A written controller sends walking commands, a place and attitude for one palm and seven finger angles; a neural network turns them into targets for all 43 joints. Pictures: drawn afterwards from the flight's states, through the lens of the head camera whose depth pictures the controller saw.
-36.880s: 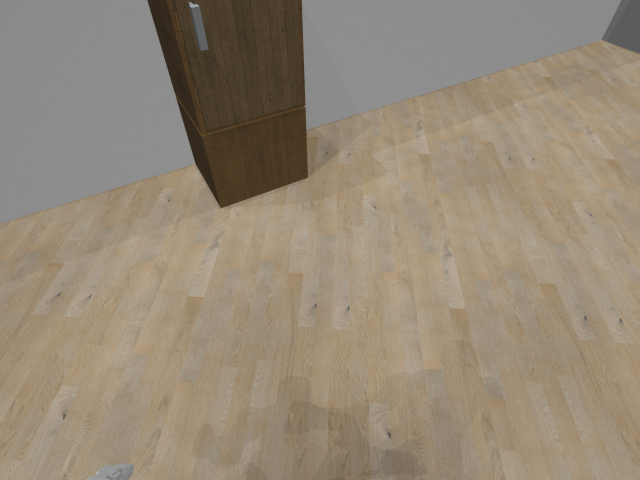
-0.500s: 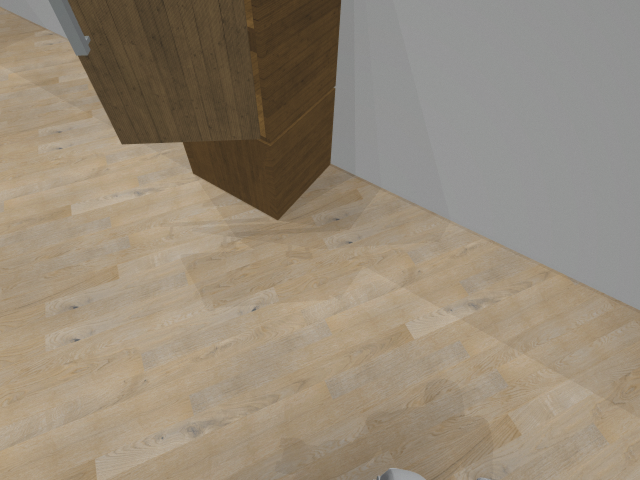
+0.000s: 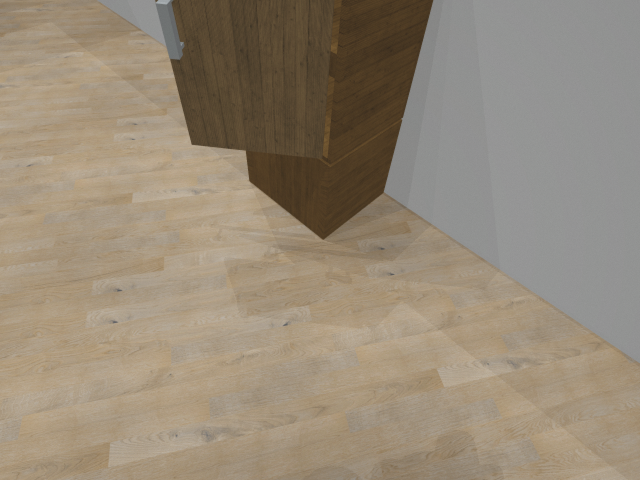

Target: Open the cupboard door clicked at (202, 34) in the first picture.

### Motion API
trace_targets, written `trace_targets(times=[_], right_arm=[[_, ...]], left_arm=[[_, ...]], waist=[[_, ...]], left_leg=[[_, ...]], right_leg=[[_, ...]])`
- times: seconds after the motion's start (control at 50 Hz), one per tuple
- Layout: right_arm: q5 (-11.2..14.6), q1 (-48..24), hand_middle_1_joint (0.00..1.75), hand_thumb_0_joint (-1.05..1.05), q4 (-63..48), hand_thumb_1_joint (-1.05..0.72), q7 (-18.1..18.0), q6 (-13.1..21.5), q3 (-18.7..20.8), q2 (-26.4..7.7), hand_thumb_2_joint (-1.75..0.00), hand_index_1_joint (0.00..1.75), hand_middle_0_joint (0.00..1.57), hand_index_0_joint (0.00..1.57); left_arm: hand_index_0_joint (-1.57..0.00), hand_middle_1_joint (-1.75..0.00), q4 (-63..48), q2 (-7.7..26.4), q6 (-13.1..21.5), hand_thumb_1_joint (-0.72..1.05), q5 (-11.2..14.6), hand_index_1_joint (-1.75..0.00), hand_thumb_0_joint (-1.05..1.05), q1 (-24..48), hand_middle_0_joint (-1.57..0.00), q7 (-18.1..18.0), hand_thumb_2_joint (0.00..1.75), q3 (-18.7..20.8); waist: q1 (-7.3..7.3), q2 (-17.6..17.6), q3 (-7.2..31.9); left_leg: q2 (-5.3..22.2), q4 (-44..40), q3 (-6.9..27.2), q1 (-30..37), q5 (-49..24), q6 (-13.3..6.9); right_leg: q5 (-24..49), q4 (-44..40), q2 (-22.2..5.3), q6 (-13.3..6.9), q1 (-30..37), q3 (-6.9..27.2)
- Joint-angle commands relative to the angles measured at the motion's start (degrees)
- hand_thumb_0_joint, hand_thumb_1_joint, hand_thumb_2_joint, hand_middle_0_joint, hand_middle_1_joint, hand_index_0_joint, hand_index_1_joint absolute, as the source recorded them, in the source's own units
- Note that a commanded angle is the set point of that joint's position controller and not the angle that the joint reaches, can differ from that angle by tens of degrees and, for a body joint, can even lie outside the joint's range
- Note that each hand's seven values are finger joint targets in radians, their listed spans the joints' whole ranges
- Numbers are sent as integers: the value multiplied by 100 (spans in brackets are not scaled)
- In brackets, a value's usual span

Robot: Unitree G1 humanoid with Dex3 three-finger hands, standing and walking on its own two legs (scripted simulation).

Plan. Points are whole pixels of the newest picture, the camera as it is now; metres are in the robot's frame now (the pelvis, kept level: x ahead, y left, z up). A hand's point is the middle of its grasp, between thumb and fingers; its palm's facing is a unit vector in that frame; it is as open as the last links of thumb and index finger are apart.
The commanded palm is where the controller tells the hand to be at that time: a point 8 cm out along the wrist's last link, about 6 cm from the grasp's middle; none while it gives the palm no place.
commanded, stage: take the last steps up to it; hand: left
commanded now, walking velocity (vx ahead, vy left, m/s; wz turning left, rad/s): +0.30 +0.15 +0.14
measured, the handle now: (173, 26) +1.03 +0.46 +0.04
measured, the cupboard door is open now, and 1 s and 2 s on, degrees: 39 39 39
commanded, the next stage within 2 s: come to a stop and stand still in 1.06 s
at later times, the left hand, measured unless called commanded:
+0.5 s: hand (208, 386) +0.26 +0.19 -0.15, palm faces +0.07 -0.98 -0.20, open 7.3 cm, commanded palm none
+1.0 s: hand (152, 346) +0.32 +0.31 -0.17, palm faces +0.14 -0.97 -0.19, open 7.4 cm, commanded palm none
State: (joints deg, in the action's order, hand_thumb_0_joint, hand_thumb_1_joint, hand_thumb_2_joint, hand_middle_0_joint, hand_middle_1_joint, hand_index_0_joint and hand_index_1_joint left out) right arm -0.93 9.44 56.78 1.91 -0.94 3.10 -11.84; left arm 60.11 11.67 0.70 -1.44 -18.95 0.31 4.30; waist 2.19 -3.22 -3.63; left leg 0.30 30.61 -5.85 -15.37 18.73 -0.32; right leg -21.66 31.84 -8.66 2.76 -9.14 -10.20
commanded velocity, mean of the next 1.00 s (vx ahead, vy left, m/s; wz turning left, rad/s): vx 0.28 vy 0.14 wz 0.03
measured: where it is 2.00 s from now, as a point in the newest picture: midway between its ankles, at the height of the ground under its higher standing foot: (277, 392)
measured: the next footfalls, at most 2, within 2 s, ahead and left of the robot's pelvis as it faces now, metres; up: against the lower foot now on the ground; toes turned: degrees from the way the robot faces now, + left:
right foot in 0.40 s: +0.23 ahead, -0.09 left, +0.00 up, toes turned -7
left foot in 0.82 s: +0.38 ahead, +0.22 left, +0.00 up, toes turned +12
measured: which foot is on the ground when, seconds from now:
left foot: down 0.00-0.42, up 0.44-0.80, down 0.82-1.00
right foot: down 0.00-0.00, up 0.02-0.38, down 0.40-0.82, up 0.84-1.00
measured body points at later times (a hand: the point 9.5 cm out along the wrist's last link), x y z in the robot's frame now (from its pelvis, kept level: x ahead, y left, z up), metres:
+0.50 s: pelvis +0.15 +0.02 +0.00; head +0.18 -0.01 +0.44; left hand +0.25 +0.24 -0.13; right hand +0.09 -0.21 -0.17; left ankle +0.05 +0.11 -0.66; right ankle +0.19 -0.08 -0.73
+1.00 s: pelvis +0.33 +0.12 +0.00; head +0.37 +0.13 +0.45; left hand +0.31 +0.36 -0.15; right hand +0.41 -0.10 -0.14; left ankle +0.34 +0.22 -0.73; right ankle +0.30 +0.01 -0.65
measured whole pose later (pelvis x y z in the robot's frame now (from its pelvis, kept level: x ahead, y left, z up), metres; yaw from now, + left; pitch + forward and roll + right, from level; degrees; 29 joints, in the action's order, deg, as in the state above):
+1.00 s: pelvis +0.33 +0.12 +0.00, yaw +3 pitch +1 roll +1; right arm -1.6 11.7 57.3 -0.8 3.5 2.6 -9.6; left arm 62.2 10.2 0.2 -1.4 -15.1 0.5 3.8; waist 2.2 -1.6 -3.8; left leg 0.2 26.9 -9.7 -14.6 13.1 -2.8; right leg -22.1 65.2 -6.7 -0.6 -27.9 -5.0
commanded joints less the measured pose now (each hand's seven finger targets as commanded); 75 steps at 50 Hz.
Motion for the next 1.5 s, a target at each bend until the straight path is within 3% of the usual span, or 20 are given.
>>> trace_targets(times=[0.0,0.08,0.28,0.34,0.36,0.4,0.44,0.52,0.7,0.76,0.8,0.88,0.96,1.12,1.14,1.18,1.3,1.4,1.44,1.48], right_arm=[[-113,1868,30,0,138,-90,-234,117,278,-1314,-90,30,20,20],[-77,940,30,0,-120,-90,-312,330,58,-699,-90,30,20,20],[-73,1528,30,0,372,-90,-268,382,-13,-586,-90,30,20,20],[-46,1435,30,0,454,-90,-279,365,-43,-531,-90,30,20,20],[10,1342,30,0,436,-90,-264,391,-40,-490,-90,30,20,20],[31,1402,30,0,148,-90,-216,378,0,-353,-90,30,20,20],[-31,722,30,0,125,-90,-199,248,66,-318,-90,30,20,20],[-86,1140,30,0,359,-90,-85,90,30,98,-90,30,20,20],[-39,161,30,0,-144,-90,74,246,40,42,-90,30,20,20],[-55,919,30,0,64,-90,11,316,91,-341,-90,30,20,20],[-158,2191,30,0,304,-90,-148,340,363,-1384,-90,30,20,20],[-111,1139,30,0,-1,-90,-302,372,117,-693,-90,30,20,20],[-82,997,30,0,68,-90,-319,491,28,-519,-90,30,20,20],[-68,873,30,0,251,-90,-265,332,-6,-523,-90,30,20,20],[-27,825,30,0,255,-90,-257,339,-36,-403,-90,30,20,20],[35,980,30,0,108,-90,-253,259,-56,-254,-90,30,20,20],[108,1054,30,0,466,-90,-328,-29,-108,115,-90,30,20,20],[20,1111,30,0,448,-90,-350,-51,20,-145,-90,30,20,20],[-41,974,30,0,201,-90,-385,-43,132,-799,-90,30,20,20],[-94,863,30,0,103,-90,-479,-12,141,-867,-90,30,20,20]], left_arm=[[-20,-30,-934,454,58,90,-11,-30,0,1192,-20,-14,90,23],[-20,-30,-577,336,37,90,-28,-30,0,841,-20,83,90,25],[-20,-30,-765,154,70,90,7,-30,0,1410,-20,66,90,-79],[-20,-30,-589,263,142,90,-12,-30,0,772,-20,53,90,-7],[-20,-30,-380,525,202,90,-22,-30,0,-3,-20,29,90,92],[-20,-30,-129,1396,216,90,35,-30,0,-1084,-20,-62,90,291],[-20,-30,-360,847,185,90,55,-30,0,-101,-20,-147,90,187],[-20,-30,-353,350,339,90,3,-30,0,301,-20,-135,90,60],[-20,-30,8,773,357,90,-50,-30,0,-7,-20,-61,90,131],[-20,-30,-12,795,248,90,-18,-30,0,138,-20,-44,90,148],[-20,-30,-288,213,210,90,44,-30,0,135,-20,3,90,24],[-20,-30,-378,202,178,90,8,-30,0,668,-20,12,90,-4],[-20,-30,-222,-39,73,90,-4,-30,0,335,-20,23,90,-74],[-20,-30,-278,58,104,90,-26,-30,0,206,-20,0,90,-43],[-20,-30,-176,295,146,90,-38,-30,0,-186,-20,-26,90,14],[-20,-30,-75,1036,196,90,44,-30,0,-699,-20,-125,90,82],[-20,-30,-318,662,86,90,30,-30,0,696,-20,-285,90,-29],[-20,-30,-321,634,-93,90,92,-30,0,726,-20,-265,90,6],[-20,-30,-513,300,-193,90,131,-30,0,627,-20,-279,90,-54],[-20,-30,-586,295,-328,90,124,-30,0,893,-20,-253,90,-35]], waist=[[-1003,1865,289],[-326,785,-192],[-340,763,-121],[32,552,5],[389,169,293],[538,-1414,860],[245,-623,-210],[-230,-513,72],[-18,-703,-30],[-486,-205,137],[-938,2220,771],[-488,1326,310],[-189,728,397],[102,500,148],[298,114,197],[302,-1337,406],[-244,-443,777],[-288,-73,803],[-255,1367,665],[-372,1681,401]], left_leg=[[2193,-1874,3126,1826,889,-1365],[1511,-2108,2033,802,-44,-1141],[1239,-1774,1100,1051,-1871,-1170],[922,-838,818,512,-2148,-859],[572,160,533,-152,-1975,-614],[-285,3411,315,-2076,1562,-137],[399,4117,943,-2330,609,-85],[620,3082,537,-1545,-394,201],[342,424,-64,-891,-572,230],[44,-388,-381,855,-614,124],[1911,-1231,2282,2358,-69,-723],[1924,-1871,1987,908,114,-1044],[1618,-1854,862,861,-1812,-1031],[1180,-1021,253,141,-1379,-718],[807,-281,25,-300,-953,-449],[-61,2056,-144,-1336,1767,118],[105,1079,248,-347,723,309],[399,-536,273,578,-1909,211],[1857,-804,1522,425,-4623,-676],[2129,-1070,1898,145,-4621,-1191]], right_leg=[[-1379,3316,237,-207,-3183,494],[93,3551,-24,-210,-2915,821],[474,1001,350,-168,-1825,365],[903,27,586,-288,-306,219],[1007,-329,331,-426,1001,606],[685,-1853,-2311,-1556,2312,4109],[-1170,-2294,-1992,-1381,348,3493],[355,-2358,-1140,-842,-430,1306],[1279,-1860,-1077,-791,99,742],[1118,-833,-696,-559,-676,353],[-1254,2365,496,-179,-2452,-259],[-167,4159,-2,-417,-2940,864],[160,2918,25,-287,-2337,694],[1019,109,526,-346,-195,227],[1218,-401,317,-414,568,622],[2801,-1706,-1907,-1637,1085,3304],[5409,-831,-814,-1284,393,1140],[3925,-8,-335,-655,-111,857],[434,831,536,-178,-681,389],[-1426,2394,764,-215,-1183,887]])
